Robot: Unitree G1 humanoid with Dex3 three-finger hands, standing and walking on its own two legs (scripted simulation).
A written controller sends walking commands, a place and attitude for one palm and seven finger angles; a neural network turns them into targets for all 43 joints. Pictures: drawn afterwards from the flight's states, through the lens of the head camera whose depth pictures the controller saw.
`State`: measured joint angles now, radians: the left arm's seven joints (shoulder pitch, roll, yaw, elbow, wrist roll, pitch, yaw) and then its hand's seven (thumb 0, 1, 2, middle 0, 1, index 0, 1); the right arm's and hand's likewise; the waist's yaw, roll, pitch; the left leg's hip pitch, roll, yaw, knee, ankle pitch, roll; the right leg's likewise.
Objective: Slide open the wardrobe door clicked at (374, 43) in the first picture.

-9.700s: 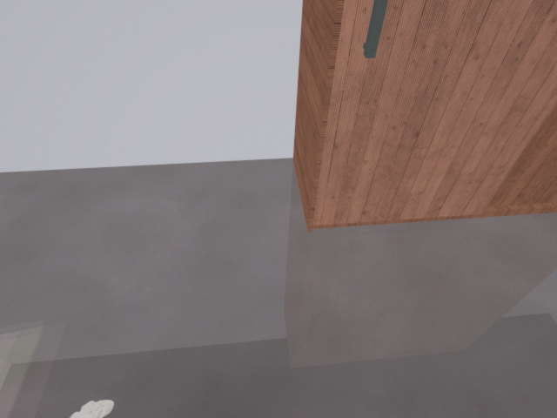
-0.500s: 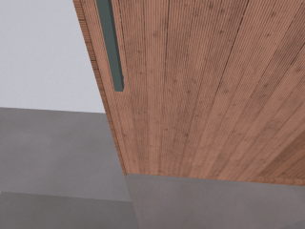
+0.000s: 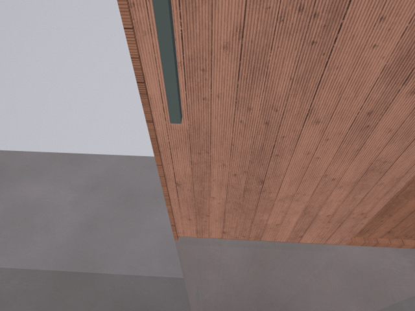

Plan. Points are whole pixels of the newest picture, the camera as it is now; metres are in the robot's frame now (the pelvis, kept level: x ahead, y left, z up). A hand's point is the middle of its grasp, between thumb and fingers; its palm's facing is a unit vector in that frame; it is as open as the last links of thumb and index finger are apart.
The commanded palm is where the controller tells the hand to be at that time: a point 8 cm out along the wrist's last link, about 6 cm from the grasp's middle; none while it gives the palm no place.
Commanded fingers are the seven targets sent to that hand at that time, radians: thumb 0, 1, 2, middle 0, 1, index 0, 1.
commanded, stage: look again from close up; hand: left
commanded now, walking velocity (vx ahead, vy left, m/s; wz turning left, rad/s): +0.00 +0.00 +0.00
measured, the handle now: (171, 58) +0.55 +0.11 +0.22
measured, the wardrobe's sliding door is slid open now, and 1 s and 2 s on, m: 0.00 0.00 0.00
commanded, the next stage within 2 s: shuffle to correct the standing spot in 0.24 s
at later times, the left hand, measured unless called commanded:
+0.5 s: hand out of the picture +0.01 +0.15 -0.18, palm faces +0.01 -0.99 -0.17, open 7.4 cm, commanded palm none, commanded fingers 0.00 0.90 0.90 -0.20 -0.30 -0.20 -0.30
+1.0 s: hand out of the picture +0.08 +0.16 -0.18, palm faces +0.05 -0.98 -0.18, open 7.4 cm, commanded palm none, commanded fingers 0.00 0.90 0.90 -0.20 -0.30 -0.20 -0.30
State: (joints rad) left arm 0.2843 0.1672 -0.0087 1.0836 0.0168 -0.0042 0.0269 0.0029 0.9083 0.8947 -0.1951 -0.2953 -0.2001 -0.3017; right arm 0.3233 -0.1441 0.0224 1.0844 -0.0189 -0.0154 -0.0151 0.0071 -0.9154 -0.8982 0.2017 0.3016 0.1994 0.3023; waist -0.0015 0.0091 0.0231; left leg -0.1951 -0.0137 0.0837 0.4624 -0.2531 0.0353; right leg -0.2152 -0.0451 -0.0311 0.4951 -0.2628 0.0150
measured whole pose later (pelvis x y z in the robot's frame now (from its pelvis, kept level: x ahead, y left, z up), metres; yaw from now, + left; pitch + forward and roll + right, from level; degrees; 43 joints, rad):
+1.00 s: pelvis +0.09 -0.01 +0.00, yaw +1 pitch -1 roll +0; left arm 0.27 0.15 0.02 1.07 0.02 0.02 0.04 0.00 0.91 0.89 -0.20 -0.30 -0.20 -0.30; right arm 0.20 -0.16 -0.01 1.06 -0.02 -0.02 -0.05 0.01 -0.94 -0.90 0.20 0.30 0.20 0.30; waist 0.02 -0.01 0.10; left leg -0.18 0.01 0.12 0.49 -0.29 0.05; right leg -0.31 -0.05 -0.05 0.73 -0.45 0.01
